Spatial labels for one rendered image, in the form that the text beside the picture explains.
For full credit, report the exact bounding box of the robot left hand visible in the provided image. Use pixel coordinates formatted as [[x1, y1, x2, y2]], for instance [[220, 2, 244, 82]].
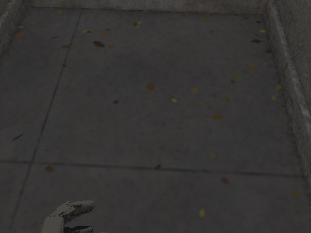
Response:
[[39, 200, 106, 233]]

